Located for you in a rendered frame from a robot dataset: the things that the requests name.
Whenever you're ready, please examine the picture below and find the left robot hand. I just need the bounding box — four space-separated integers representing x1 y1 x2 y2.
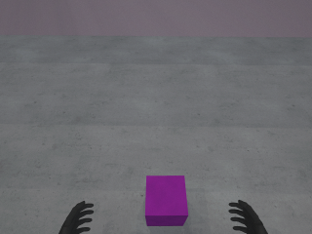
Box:
58 201 94 234

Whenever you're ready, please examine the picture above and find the right robot hand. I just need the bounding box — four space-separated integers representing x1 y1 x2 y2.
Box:
228 200 268 234

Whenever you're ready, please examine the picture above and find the carton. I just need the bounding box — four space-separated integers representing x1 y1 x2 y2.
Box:
145 175 188 226

